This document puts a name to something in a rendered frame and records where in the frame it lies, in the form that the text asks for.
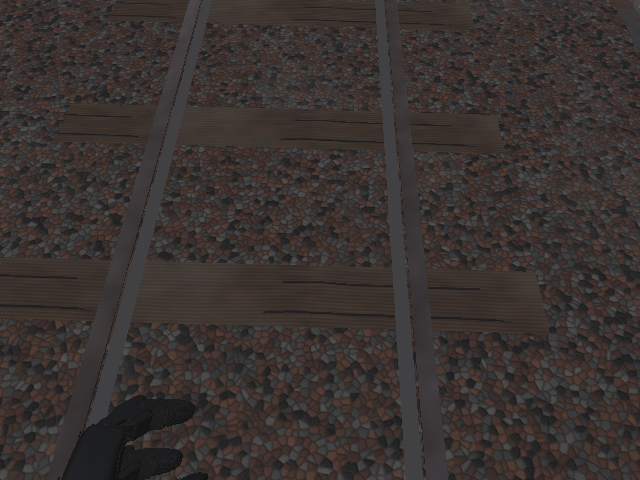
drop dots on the left robot hand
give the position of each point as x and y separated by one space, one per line
100 452

